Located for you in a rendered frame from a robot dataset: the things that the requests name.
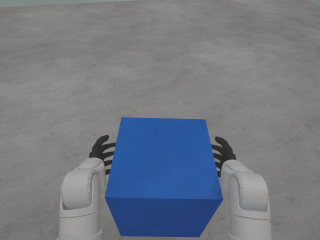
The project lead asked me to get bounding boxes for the robot right forearm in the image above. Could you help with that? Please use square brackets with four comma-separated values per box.
[220, 159, 272, 240]

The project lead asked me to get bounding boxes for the carton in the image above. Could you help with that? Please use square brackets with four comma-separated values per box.
[105, 117, 223, 238]

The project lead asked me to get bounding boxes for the left robot hand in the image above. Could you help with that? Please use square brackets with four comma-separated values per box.
[89, 135, 116, 175]

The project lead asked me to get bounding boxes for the right robot hand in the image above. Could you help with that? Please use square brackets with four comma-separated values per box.
[211, 136, 236, 177]

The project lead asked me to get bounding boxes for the robot left forearm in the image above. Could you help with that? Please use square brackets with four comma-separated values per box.
[56, 157, 107, 240]

